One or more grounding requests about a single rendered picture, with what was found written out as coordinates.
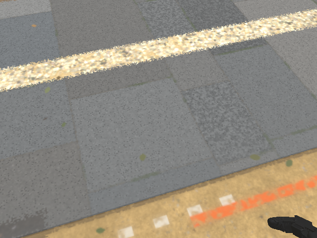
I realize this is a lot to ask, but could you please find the robot right hand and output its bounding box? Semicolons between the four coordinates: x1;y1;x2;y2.
267;215;317;238

